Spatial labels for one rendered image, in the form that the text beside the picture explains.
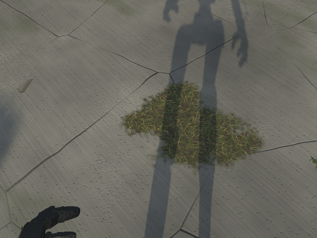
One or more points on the robot left hand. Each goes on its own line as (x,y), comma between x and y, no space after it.
(47,219)

